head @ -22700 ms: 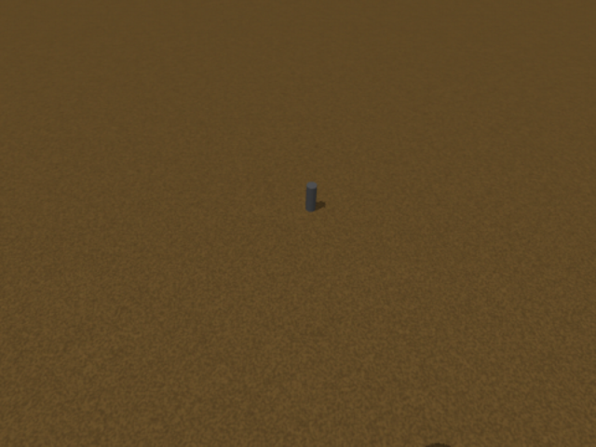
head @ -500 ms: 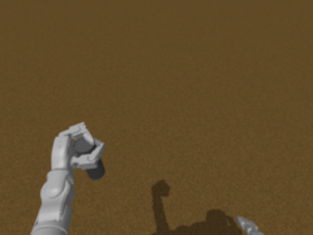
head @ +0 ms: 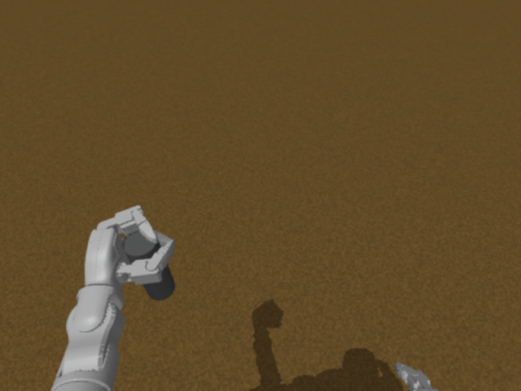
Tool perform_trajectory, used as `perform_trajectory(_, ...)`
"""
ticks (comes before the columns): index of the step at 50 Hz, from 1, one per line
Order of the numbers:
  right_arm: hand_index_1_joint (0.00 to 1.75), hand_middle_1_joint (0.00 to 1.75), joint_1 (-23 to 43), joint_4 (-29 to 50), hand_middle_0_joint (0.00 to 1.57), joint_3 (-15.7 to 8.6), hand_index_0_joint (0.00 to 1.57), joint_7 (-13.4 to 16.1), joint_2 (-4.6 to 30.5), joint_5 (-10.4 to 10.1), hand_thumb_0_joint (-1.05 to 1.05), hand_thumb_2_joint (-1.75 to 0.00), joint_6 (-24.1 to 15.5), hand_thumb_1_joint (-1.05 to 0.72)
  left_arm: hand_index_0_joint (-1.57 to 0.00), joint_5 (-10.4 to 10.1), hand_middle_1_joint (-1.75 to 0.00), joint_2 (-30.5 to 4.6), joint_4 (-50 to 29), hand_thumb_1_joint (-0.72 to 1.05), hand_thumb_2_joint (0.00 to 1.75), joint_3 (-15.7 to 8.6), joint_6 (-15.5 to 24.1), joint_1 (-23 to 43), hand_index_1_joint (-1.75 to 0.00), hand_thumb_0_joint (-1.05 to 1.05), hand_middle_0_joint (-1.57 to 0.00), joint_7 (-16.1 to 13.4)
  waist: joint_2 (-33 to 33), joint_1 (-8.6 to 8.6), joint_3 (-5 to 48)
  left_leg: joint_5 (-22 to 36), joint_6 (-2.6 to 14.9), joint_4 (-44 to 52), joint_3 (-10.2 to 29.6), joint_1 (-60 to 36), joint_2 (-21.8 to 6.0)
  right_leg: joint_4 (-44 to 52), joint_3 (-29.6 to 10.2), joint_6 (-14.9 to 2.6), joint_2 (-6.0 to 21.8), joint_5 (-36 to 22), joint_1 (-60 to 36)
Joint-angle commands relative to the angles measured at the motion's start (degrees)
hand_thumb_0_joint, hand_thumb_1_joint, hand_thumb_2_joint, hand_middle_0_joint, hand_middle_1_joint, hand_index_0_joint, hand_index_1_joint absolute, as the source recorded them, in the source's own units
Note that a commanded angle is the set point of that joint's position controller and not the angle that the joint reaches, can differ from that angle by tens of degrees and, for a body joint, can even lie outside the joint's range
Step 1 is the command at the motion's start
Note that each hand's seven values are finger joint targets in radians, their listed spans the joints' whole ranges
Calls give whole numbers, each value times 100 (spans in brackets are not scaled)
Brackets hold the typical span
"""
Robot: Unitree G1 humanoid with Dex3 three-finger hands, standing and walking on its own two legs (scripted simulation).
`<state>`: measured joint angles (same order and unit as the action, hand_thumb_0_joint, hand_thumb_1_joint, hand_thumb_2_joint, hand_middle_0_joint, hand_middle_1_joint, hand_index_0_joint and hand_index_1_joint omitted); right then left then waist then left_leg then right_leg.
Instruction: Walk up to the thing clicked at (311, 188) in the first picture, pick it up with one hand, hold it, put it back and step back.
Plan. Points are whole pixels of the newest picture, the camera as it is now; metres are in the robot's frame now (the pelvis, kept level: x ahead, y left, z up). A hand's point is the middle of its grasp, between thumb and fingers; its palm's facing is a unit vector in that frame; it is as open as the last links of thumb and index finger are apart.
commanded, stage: hold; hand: left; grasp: from the side
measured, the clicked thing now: (151, 267) +0.32 +0.19 +0.00
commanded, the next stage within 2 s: crouch in 1.40 s
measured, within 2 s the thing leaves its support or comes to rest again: neither
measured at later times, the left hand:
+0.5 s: hand (157, 245) +0.33 +0.17 +0.05, palm faces +0.07 -1.00 +0.01, open 5.1 cm
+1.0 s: hand (151, 244) +0.33 +0.18 +0.06, palm faces +0.09 -1.00 +0.00, open 5.1 cm
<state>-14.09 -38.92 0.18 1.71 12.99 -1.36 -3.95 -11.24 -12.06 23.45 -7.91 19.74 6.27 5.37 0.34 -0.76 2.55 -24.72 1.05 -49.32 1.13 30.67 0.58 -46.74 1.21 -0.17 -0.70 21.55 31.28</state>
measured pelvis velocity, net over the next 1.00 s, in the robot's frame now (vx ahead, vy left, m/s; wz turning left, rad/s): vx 0.00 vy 0.00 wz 0.00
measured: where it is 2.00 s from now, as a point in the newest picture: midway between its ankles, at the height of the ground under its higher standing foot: outside the picture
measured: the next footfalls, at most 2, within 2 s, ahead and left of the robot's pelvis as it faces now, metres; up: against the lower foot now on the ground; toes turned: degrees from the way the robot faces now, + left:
none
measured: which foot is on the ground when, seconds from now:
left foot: down 0.00-1.00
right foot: down 0.00-1.00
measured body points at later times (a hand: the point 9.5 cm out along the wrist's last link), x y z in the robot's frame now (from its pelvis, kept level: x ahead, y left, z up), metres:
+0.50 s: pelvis +0.00 +0.00 +0.00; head +0.04 +0.01 +0.45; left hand +0.32 +0.22 +0.06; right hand +0.13 -0.25 -0.10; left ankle +0.00 +0.11 -0.70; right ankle +0.02 -0.12 -0.70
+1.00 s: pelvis +0.00 +0.00 +0.00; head +0.03 +0.01 +0.45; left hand +0.32 +0.23 +0.06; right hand +0.13 -0.25 -0.10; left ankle +0.00 +0.11 -0.70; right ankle +0.02 -0.12 -0.70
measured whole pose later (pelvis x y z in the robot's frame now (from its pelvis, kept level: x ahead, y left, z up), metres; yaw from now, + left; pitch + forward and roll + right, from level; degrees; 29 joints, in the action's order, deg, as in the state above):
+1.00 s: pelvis +0.00 +0.00 +0.00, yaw +0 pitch +6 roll -1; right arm -14.3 -39.0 0.0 1.8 12.9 -1.2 -3.8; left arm -10.6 -11.8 25.1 -8.5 20.0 8.1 4.6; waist 0.3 -1.2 2.9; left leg -24.8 1.1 -49.6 1.2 31.2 0.6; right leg -46.7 1.3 -0.1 -0.7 21.5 31.6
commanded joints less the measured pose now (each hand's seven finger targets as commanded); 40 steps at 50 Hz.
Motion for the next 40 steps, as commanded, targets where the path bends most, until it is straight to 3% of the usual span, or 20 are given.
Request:
perform_trajectory(1, 30, 30, 217, 699, 20, -280, 20, 22, 812, 4, 0, -90, -272, -91, -135, -71, -140, -687, -1426, 56, 121, -172, 479, 1766, -139, 0, -133, 62, 154, -45, 1341, 1239, -87, 799, 185, -463, -66, 518, 46, -141, -31, -1143, -630)
perform_trajectory(4, 30, 30, 189, 736, 20, -287, 20, 37, 828, 12, 0, -90, -266, -91, -133, -98, -138, -847, -1776, 55, 120, -302, 536, 2025, -137, 0, -132, 39, 318, -34, 1683, 1507, -109, 793, 175, -681, -65, 482, 42, -151, -25, -1341, -751)
perform_trajectory(7, 30, 30, 146, 667, 20, -262, 20, 60, 786, 14, 0, -90, -253, -91, -134, -116, -140, -725, -1354, 55, 122, -297, 451, 1729, -139, 0, -132, 35, -38, -58, 1488, 1306, -41, 758, 138, -524, -28, 601, 10, -103, -19, -1290, -809)
perform_trajectory(9, 30, 30, 190, 688, 20, -255, 20, 69, 778, 13, 0, -90, -250, -91, -132, -106, -139, -930, -1541, 54, 122, -494, 485, 1909, -138, 0, -131, -23, 136, 24, 1555, 1204, -42, 786, 103, -501, -2, 619, -19, -112, -1, -1210, -830)
perform_trajectory(11, 30, 30, 139, 675, 20, -264, 20, 79, 804, 15, 0, -90, -230, -90, -132, -83, -139, -779, -1336, 55, 123, -357, 421, 1760, -138, 0, -131, -15, 30, -48, 1531, 1316, -33, 786, 92, -566, -20, 623, -7, -105, -16, -1319, -807)
perform_trajectory(12, 30, 30, 131, 659, 20, -262, 20, 70, 794, 15, 0, -90, -227, -90, -133, -84, -140, -560, -1204, 55, 124, -158, 397, 1574, -139, 0, -132, 15, 32, -98, 1429, 1388, -48, 780, 109, -534, -24, 579, 14, -114, -21, -1378, -769)
perform_trajectory(15, 30, 30, 155, 665, 20, -283, 20, 66, 813, 15, 0, -90, -212, -90, -133, -64, -139, -759, -1043, 55, 123, -332, 362, 1722, -139, 0, -132, 52, -59, -52, 1403, 1473, -15, 693, 92, -420, -17, 601, -9, -98, 6, -1494, -763)
perform_trajectory(18, 30, 30, 177, 713, 20, -253, 20, 53, 750, 27, 0, -90, -218, -90, -134, -51, -140, -731, -1430, 53, 123, -227, 434, 1902, -139, 0, -133, 69, 185, -38, 1511, 1449, -39, 742, 65, -572, -5, 586, -19, -106, 11, -1459, -824)
perform_trajectory(21, 30, 30, 165, 682, 20, -268, 20, 57, 765, 25, 0, -90, -230, -90, -133, -99, -139, -775, -1301, 58, 123, -410, 470, 1833, -138, 0, -132, 25, 123, -2, 1599, 1440, -38, 698, 82, -532, -3, 571, -6, -108, -4, -1440, -822)
perform_trajectory(27, 30, 30, 82, 640, 20, -294, 20, 61, 810, 30, 0, -90, -196, -91, -133, -39, -139, -955, -1438, 56, 123, -451, 493, 1897, -139, 0, -132, -5, 225, -13, 1784, 1787, -64, 700, 111, -677, -20, 529, -11, -130, -12, -1673, -936)
perform_trajectory(28, 30, 30, 115, 695, 20, -265, 20, 63, 769, 39, 0, -90, -202, -91, -134, -37, -139, -750, -1534, 55, 123, -213, 492, 2022, -139, 0, -133, 29, 191, -92, 1716, 1695, -50, 704, 101, -636, -9, 566, -23, -118, -11, -1664, -917)
perform_trajectory(30, 30, 30, 134, 635, 20, -279, 20, 77, 802, 8, 0, -90, -212, -91, -134, -73, -140, -738, -1161, 55, 124, -314, 443, 1947, -140, 0, -133, 25, -28, -124, 1295, 1287, -11, 758, 88, -444, -16, 632, -26, -93, 8, -1372, -758)
perform_trajectory(32, 30, 30, 169, 652, 20, -291, 20, 64, 808, 17, 0, -90, -222, -91, -133, -55, -139, -784, -1156, 53, 123, -321, 441, 2119, -138, 0, -132, 37, 126, -120, 1377, 1268, -30, 772, 105, -431, -32, 597, -9, -119, -3, -1291, -654)
perform_trajectory(33, 30, 30, 131, 627, 20, -297, 20, 67, 826, 18, 0, -90, -198, -91, -133, -54, -138, -788, -797, 53, 121, -378, 382, 1762, -137, 0, -132, 59, -86, -88, 1287, 1222, -20, 781, 140, -380, -49, 622, 24, -110, -23, -1206, -677)
perform_trajectory(34, 30, 30, 186, 717, 20, -296, 20, 50, 815, 16, 0, -90, -207, -91, -133, -84, -139, -682, -1339, 54, 122, -205, 437, 2094, -138, 0, -132, 88, 90, -90, 1384, 1150, -18, 805, 107, -426, -27, 651, -2, -111, -4, -1196, -705)
perform_trajectory(35, 30, 30, 142, 699, 20, -281, 20, 52, 797, 10, 0, -90, -211, -91, -134, -82, -140, -626, -1097, 56, 124, -189, 405, 1866, -140, 0, -133, 75, 43, -73, 1426, 1245, -18, 776, 98, -461, -9, 634, 7, -108, 0, -1287, -804)
perform_trajectory(36, 30, 30, 146, 716, 20, -301, 20, 51, 816, 20, 0, -90, -211, -91, -134, -72, -140, -766, -1139, 54, 123, -315, 428, 1906, -139, 0, -133, 83, 46, -50, 1483, 1295, -11, 730, 84, -429, -3, 640, -11, -106, 2, -1330, -807)
perform_trajectory(37, 30, 30, 167, 715, 20, -286, 20, 35, 790, 10, 0, -90, -212, -91, -134, -79, -139, -660, -1078, 53, 123, -238, 435, 1747, -139, 0, -132, 106, -13, -42, 1488, 1340, -15, 733, 83, -436, -1, 620, 6, -105, 1, -1373, -869)
perform_trajectory(38, 30, 30, 132, 701, 20, -311, 20, 43, 815, 25, 0, -90, -223, -91, -135, -59, -139, -918, -1310, 55, 122, -427, 459, 1988, -139, 0, -133, 92, 166, 0, 1640, 1411, -18, 703, 73, -441, 5, 602, -17, -116, 8, -1435, -881)
perform_trajectory(40, 30, 30, 175, 740, 20, -285, 20, 24, 779, 18, 0, -90, -215, -91, -133, -65, -139, -789, -1371, 53, 122, -320, 491, 1975, -138, 0, -132, 67, 124, -20, 1605, 1365, -27, 740, 83, -463, 3, 600, 7, -118, -5, -1381, -901)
